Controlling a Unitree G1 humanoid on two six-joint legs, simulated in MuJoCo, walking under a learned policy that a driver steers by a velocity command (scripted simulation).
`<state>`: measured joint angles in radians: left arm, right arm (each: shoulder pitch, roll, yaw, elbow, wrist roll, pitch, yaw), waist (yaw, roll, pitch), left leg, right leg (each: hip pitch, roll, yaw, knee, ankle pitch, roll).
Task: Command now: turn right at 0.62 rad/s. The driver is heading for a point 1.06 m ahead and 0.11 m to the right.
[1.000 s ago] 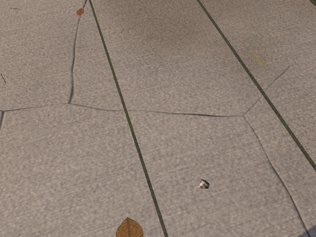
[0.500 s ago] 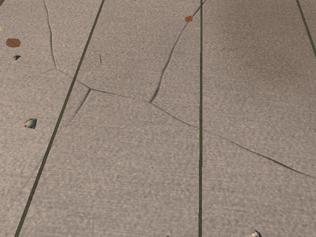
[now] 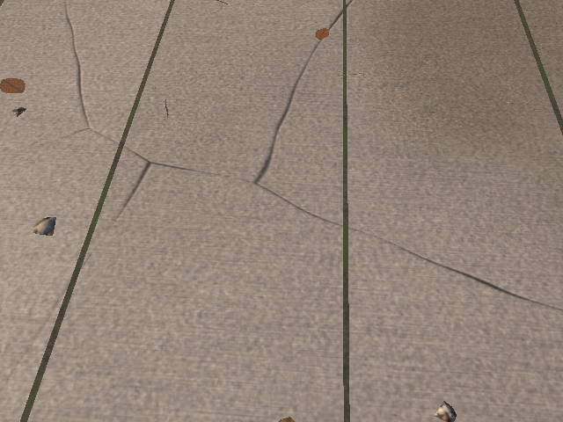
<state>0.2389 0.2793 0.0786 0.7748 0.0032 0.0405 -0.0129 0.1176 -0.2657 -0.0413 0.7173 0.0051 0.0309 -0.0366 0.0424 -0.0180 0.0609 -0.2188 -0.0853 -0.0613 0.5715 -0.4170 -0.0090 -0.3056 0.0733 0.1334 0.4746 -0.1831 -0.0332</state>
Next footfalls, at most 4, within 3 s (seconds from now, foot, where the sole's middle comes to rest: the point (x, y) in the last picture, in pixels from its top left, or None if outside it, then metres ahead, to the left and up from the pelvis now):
0.04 left None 0.01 0.10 -0.78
0.46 right None -0.02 -0.12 -0.78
0.92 left None -0.02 0.07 -0.78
1.50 right None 0.04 -0.11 -0.78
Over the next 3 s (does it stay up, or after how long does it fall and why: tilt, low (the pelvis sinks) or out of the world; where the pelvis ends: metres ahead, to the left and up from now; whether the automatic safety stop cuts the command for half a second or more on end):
stays up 0.90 -0.10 -0.01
